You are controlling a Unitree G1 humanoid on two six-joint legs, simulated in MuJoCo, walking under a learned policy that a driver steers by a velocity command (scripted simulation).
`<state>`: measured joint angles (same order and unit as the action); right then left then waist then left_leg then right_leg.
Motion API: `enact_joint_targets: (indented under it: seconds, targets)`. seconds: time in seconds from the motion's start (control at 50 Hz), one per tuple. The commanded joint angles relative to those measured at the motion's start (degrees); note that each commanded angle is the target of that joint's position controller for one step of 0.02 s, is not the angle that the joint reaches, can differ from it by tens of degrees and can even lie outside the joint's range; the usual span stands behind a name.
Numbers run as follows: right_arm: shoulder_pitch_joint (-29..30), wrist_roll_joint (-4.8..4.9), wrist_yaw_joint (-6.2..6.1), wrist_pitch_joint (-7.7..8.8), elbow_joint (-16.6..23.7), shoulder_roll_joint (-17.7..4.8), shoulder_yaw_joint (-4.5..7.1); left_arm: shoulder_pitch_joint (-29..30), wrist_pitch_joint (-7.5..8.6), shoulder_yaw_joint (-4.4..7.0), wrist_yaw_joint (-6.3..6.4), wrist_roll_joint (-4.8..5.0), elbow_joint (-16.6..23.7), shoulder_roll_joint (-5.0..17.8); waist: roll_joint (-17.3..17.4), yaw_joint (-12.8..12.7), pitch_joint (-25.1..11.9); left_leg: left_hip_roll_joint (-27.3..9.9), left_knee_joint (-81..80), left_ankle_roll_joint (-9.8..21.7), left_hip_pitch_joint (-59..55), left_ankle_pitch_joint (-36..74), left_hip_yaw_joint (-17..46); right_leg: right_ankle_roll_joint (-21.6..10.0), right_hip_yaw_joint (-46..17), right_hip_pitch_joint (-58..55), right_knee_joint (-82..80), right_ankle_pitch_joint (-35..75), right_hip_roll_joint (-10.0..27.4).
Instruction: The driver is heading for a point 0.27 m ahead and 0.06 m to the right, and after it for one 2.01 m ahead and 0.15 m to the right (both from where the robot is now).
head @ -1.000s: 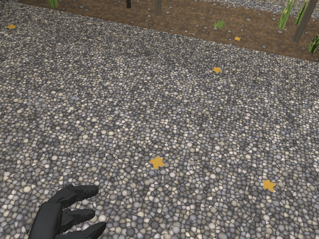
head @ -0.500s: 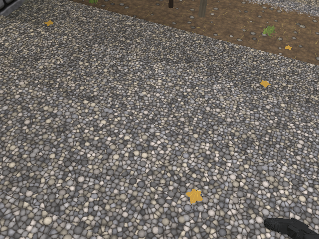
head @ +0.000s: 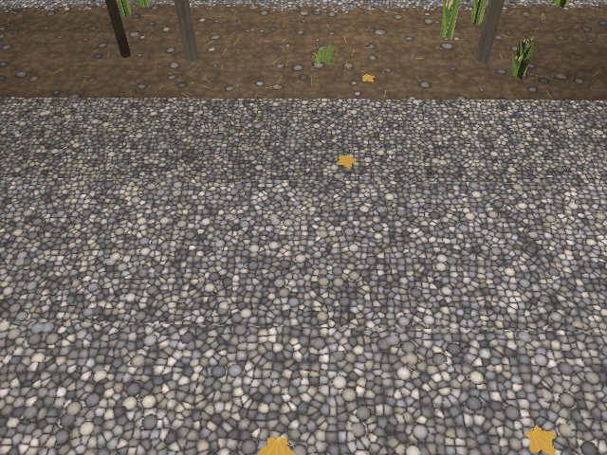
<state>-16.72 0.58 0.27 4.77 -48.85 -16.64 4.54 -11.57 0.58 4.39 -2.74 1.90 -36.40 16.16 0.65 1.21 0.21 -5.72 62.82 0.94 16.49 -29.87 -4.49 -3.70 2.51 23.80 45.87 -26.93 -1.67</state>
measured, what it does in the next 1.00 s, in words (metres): goes down, turning right: left foot 0.18 m lower, then right foot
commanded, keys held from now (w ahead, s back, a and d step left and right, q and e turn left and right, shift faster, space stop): w+e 0.38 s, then w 0.62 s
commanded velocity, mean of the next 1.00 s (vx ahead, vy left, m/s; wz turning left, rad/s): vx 0.50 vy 0.00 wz -0.35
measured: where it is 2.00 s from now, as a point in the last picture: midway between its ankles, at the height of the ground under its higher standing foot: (349, 323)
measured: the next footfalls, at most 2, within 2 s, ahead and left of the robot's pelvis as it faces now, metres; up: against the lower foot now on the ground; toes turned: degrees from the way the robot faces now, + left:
left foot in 0.48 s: +0.44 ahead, +0.11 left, -0.18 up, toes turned -22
right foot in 0.96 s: +0.64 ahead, -0.17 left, -0.17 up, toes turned -19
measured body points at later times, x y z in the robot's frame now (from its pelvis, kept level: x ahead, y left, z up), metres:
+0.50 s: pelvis +0.30 +0.03 -0.11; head +0.31 +0.03 +0.34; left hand +0.35 +0.31 -0.23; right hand +0.45 -0.26 -0.18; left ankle +0.41 +0.11 -0.86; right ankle +0.03 -0.08 -0.66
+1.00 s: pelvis +0.54 -0.04 -0.16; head +0.57 -0.06 +0.29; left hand +0.86 +0.06 -0.21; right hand +0.39 -0.26 -0.30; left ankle +0.42 +0.12 -0.84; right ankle +0.60 -0.15 -0.88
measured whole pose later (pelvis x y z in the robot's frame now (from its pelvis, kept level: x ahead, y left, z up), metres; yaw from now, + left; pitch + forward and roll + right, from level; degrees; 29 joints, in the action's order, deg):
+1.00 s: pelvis +0.54 -0.04 -0.16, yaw -20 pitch +3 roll +0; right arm -26.5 0.6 -0.4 2.1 -55.2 -14.1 1.9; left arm 0.8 4.8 1.7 -2.0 0.2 -35.3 11.7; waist 1.2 4.7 0.5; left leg 3.0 45.4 3.3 7.9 -26.4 2.9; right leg -4.5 1.3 27.1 31.7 -6.7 -2.8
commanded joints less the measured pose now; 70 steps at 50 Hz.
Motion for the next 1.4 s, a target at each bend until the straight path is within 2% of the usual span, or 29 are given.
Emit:
enact_joint_targets:
  seconds: [0.02,0.08,0.16,0.18,0.26,0.42,0.46,0.48,0.5,0.52,0.54,0.56,0.58,0.6,0.62,0.68,0.78,0.88,0.94,0.96,0.98,1.0,1.02,1.06,1.1,1.2,1.24,1.32,1.4]
  targets:
    - [8.9,2.44,0.40,3.67,10.6,-9.7,2.15,-14.0,3.23,2.32,-0.96,-0.52,1.1,10.1,-6.4,-5.3,-5.4,5.2,21.0,1.7,36.7,-0.3,11.3,-22.4,-45.2,-29.6,-27.2,27.7,19.7]
    - [5.9,-0.25,-0.16,0.83,9.5,-7.6,1.99,-4.8,3.34,0.65,0.80,0.21,3.0,6.2,-1.6,0.6,-0.3,-0.3,6.6,-0.2,30.0,6.8,11.8,-16.6,-31.0,-15.2,-23.5,31.5,15.5]
    - [10.8,-2.26,1.41,1.46,9.5,-3.4,-0.21,-9.8,2.62,1.06,4.51,-1.15,1.3,8.3,-0.2,-1.5,-4.0,2.1,-5.5,-0.9,25.2,28.1,7.8,-12.4,-21.5,-13.5,-18.8,43.4,10.5]
    - [16.7,-0.83,1.85,2.18,11.2,-5.6,0.68,-17.2,3.20,1.31,5.61,-0.29,-1.8,9.3,-2.5,-4.0,-2.7,2.1,-10.6,0.2,33.0,32.7,11.2,-10.9,-24.1,-20.3,-19.2,33.5,10.6]
    - [21.1,-2.48,3.72,2.42,13.8,-1.7,-0.85,-14.3,2.86,0.39,6.69,-0.20,-3.4,7.1,-6.1,-4.0,-0.1,6.9,-27.6,1.4,14.5,57.4,8.4,-7.9,-19.5,-2.3,-17.4,14.0,4.1]
    - [19.2,-1.21,4.32,2.26,14.3,-2.7,-0.42,-15.2,0.12,0.23,8.00,1.06,-4.8,4.1,-7.1,-5.8,1.7,1.3,-45.4,0.1,11.6,56.0,13.3,-4.3,-26.1,-15.8,6.6,12.9,1.9]
    - [4.0,-0.59,3.19,2.27,8.5,-4.1,1.25,-15.6,-0.04,0.17,7.21,0.82,-6.6,3.8,-3.9,0.3,-2.7,-0.9,-53.7,-0.2,-4.5,62.3,10.0,-1.7,-20.8,-15.2,25.8,15.2,-1.2]
    - [-8.2,-0.55,3.22,1.97,5.2,-3.7,1.05,-16.1,0.64,0.21,6.16,0.28,-8.0,2.5,-1.3,4.9,-6.6,-6.2,-46.8,2.9,-24.1,64.1,16.0,1.1,-17.9,1.1,43.0,-7.4,-4.7]
    - [-16.2,-1.95,3.91,2.02,1.5,-6.2,0.90,-23.6,1.67,-1.46,4.19,-0.71,-10.2,-4.8,10.6,3.9,-12.9,-8.1,-22.3,1.5,-45.9,81.1,13.9,2.0,-19.1,22.2,64.3,-27.1,-9.0]
    - [-15.4,-0.54,3.79,1.57,1.3,-7.2,1.43,-28.6,2.90,-1.97,3.56,0.96,-7.7,-1.9,20.1,1.0,-16.0,-12.1,-21.8,4.3,-48.9,78.9,22.8,2.5,-18.6,32.6,63.5,-18.1,-4.3]
    - [-13.8,-0.31,3.56,0.29,2.2,-7.2,1.92,-25.7,3.71,-1.67,3.71,1.05,-7.7,0.8,17.3,2.3,-15.2,-13.4,-25.0,8.3,-44.3,69.4,25.5,3.5,-16.2,36.3,65.7,-15.0,-2.5]
    - [-12.7,0.11,2.95,-0.64,-0.6,-13.9,3.81,-22.1,4.35,-2.24,4.28,2.75,-4.0,1.1,17.3,-0.1,-16.8,-19.4,-36.0,17.4,-39.9,30.7,41.1,3.9,-11.8,41.4,69.5,-9.3,-1.1]
    - [-7.8,-0.29,2.61,-0.83,1.3,-8.1,1.91,-15.7,3.56,-1.60,5.59,2.22,-3.9,3.7,4.8,-0.4,-11.7,-18.8,-46.2,18.0,-27.6,10.4,45.6,3.0,-8.6,39.5,67.9,-2.6,2.2]
    - [-1.5,-1.40,1.77,0.66,2.8,-5.4,0.42,-8.5,3.41,-0.59,6.33,2.60,-2.0,6.2,5.9,-1.8,-4.1,-20.1,-46.7,17.6,-15.0,13.9,44.9,0.9,-15.0,36.8,54.6,7.3,4.1]
    - [3.6,-1.26,1.33,1.70,2.9,-1.9,-1.14,-6.4,2.83,-0.58,6.44,0.56,-2.4,5.7,3.0,-4.6,2.5,-14.6,-46.1,14.5,-3.3,25.6,36.1,1.8,-15.6,31.3,43.6,11.6,6.2]
    - [1.2,-1.84,-0.17,1.71,0.7,-3.0,-1.46,-1.4,3.79,-1.11,5.13,-3.52,-0.7,0.5,6.9,-3.2,2.5,-2.5,-49.0,9.9,7.0,43.1,15.9,4.7,-7.0,14.4,13.7,26.4,6.3]
    - [-8.7,1.21,-1.32,-0.17,-2.9,-5.0,-0.68,7.3,3.40,-2.30,2.70,-1.75,1.9,-2.7,4.2,1.6,0.3,-5.3,-48.0,8.0,-9.0,49.5,15.5,4.0,-4.8,12.8,-7.5,31.2,3.7]
    - [-14.1,0.59,-1.42,-2.36,-5.1,-5.4,-0.52,16.5,4.08,-2.10,0.49,-0.98,5.0,-2.1,2.0,4.0,3.5,-7.5,-45.4,8.7,-18.6,46.6,16.1,0.8,-3.1,14.4,-14.4,24.3,2.0]
    - [-10.8,0.69,-1.21,-3.12,-4.2,-6.0,-0.65,5.1,4.43,-0.22,0.50,-1.54,2.3,1.3,3.5,-3.2,-3.4,-4.5,-32.8,7.7,-14.7,64.5,12.9,-3.0,-0.8,-7.6,-18.6,23.3,-1.2]
    - [-7.8,-0.09,-1.08,-2.72,-2.5,-5.7,-0.99,-7.6,4.34,1.27,1.07,-2.29,-0.6,5.4,2.0,-8.8,-11.2,-1.6,-18.7,5.9,-4.0,58.3,10.9,-6.9,-8.4,-27.0,-15.5,29.8,5.2]
    - [-12.8,-0.94,-0.61,-1.21,-1.3,-1.1,-2.63,-14.8,4.13,2.58,1.43,-2.28,-1.7,11.0,-9.7,-9.0,-21.0,7.4,5.3,2.4,15.2,25.7,7.3,-16.4,-30.8,-47.4,-17.0,27.9,20.2]
    - [-12.8,-0.23,0.35,0.12,-1.5,-3.5,-2.16,-14.8,3.46,1.78,1.42,-1.23,-2.5,7.2,-14.1,-8.6,-22.5,8.2,11.2,2.2,23.5,-2.1,12.1,-18.8,-42.7,-47.0,-24.4,20.2,24.6]
    - [-7.9,1.22,0.54,0.41,0.3,-7.2,-0.72,-9.4,3.04,0.96,1.82,-0.98,-1.9,5.4,-11.2,-7.5,-11.1,5.1,13.7,1.6,28.7,0.8,11.2,-16.2,-36.7,-38.5,-26.7,14.5,22.3]
    - [-2.0,0.78,-0.08,-0.27,1.9,-5.5,-0.47,-2.3,3.06,-0.14,1.48,-1.78,-1.4,2.5,-2.7,-3.7,-1.0,1.3,6.4,0.9,25.9,8.7,9.2,-12.2,-25.6,-21.7,-31.4,17.6,16.7]
    - [-4.6,-0.09,-0.91,-1.77,1.0,-3.3,-0.40,1.3,4.26,-0.57,0.92,-2.15,-1.3,1.5,-3.6,0.3,0.7,-0.9,-0.8,-0.1,17.4,12.0,9.3,-10.4,-19.1,-10.7,-34.7,22.7,13.3]
    - [3.8,-2.05,-0.63,-1.20,4.1,-0.4,-1.17,-2.5,4.65,1.04,2.41,-2.52,-5.5,6.2,-3.9,-0.5,-1.8,0.9,-16.4,-1.2,10.9,27.8,6.4,-9.7,-9.7,-7.3,-34.2,37.4,9.8]
    - [-0.7,-1.27,0.20,-1.00,1.4,-2.1,-0.36,-4.5,4.79,1.63,2.44,-3.50,-6.9,7.8,-3.8,0.5,-6.2,2.2,-10.2,-1.2,4.5,38.1,6.0,-9.8,-7.9,-6.6,-30.5,40.1,11.3]
    - [6.9,-0.44,1.03,-1.62,4.6,-3.6,-0.21,-7.7,5.16,0.66,2.01,-2.17,-9.0,4.8,-2.8,-2.2,0.0,0.4,-8.2,1.9,17.8,27.7,8.2,-10.1,-10.8,-14.6,-27.0,33.1,15.4]
    - [6.3,0.05,2.63,-1.30,6.7,-4.9,0.18,-7.0,4.28,1.44,2.51,-1.81,-8.5,7.5,-5.4,-1.4,-0.2,2.5,-11.1,3.9,15.8,17.2,5.7,-8.8,-10.2,-18.1,-18.8,42.1,17.3]
Keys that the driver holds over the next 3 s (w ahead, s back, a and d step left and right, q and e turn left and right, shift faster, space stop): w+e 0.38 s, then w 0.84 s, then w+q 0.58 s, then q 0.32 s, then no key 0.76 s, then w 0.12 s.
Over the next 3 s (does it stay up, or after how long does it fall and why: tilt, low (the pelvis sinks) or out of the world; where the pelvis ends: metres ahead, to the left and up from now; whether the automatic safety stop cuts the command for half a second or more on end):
stays up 1.21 -0.15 -0.33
